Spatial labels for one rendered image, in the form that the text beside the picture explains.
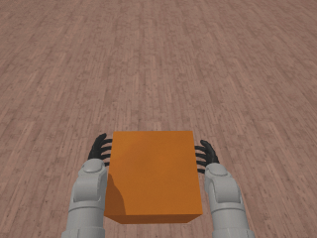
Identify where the carton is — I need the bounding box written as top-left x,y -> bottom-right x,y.
103,131 -> 203,224

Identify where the left robot hand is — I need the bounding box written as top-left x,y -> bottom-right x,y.
87,133 -> 113,167

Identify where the robot right forearm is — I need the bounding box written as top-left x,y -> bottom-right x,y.
204,163 -> 256,238

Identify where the robot left forearm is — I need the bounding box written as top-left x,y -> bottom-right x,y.
60,158 -> 107,238

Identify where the right robot hand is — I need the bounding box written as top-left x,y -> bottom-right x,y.
194,140 -> 220,174

